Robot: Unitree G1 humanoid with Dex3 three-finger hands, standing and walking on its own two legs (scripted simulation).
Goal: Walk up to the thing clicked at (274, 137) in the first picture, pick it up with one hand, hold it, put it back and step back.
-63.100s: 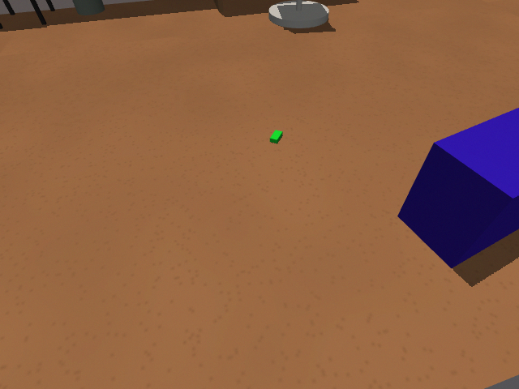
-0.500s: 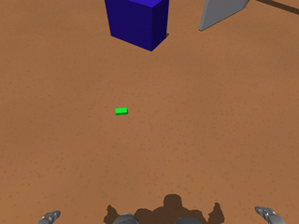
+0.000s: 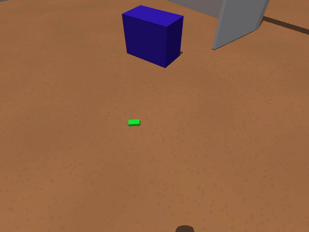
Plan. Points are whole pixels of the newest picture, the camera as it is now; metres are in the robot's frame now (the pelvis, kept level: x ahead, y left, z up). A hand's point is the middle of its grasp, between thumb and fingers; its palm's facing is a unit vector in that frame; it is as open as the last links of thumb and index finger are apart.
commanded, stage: step back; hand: left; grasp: from above
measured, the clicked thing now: (134, 122) +1.07 +0.22 -0.75
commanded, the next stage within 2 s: stand in 0.70 s
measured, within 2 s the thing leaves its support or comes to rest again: neither
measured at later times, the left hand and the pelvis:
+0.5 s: hand out of the picture +0.14 +0.26 -0.16, palm faces +0.05 -0.94 -0.33, open 7.4 cm; pelvis +0.06 +0.00 +0.00, yaw +1 degrees
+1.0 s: hand out of the picture +0.15 +0.25 -0.14, palm faces -0.01 -0.94 -0.33, open 7.4 cm; pelvis +0.06 +0.00 +0.02, yaw +0 degrees
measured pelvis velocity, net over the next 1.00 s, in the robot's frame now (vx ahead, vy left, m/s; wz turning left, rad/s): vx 0.06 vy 0.00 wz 0.00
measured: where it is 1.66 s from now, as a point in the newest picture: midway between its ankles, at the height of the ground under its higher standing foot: outside the picture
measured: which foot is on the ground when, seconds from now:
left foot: down 0.00-1.00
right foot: down 0.00-1.00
